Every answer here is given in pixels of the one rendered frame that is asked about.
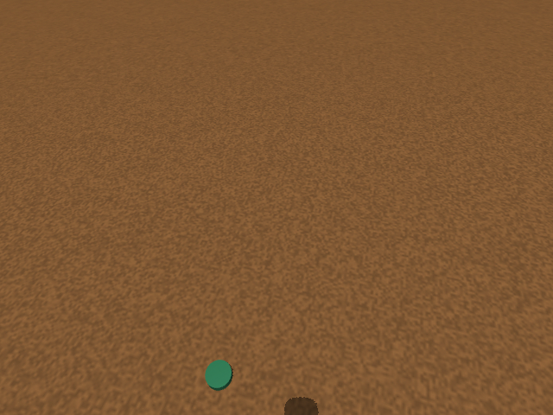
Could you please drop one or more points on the tin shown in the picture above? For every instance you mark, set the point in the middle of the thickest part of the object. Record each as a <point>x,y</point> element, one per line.
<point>218,375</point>

